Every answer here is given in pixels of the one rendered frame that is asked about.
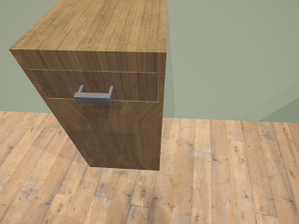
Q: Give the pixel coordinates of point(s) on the cabinet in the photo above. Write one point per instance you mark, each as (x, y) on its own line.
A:
(103, 35)

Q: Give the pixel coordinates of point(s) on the drawer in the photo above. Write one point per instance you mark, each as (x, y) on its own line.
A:
(127, 85)

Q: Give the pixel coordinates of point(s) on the handle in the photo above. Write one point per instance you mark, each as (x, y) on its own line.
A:
(93, 97)

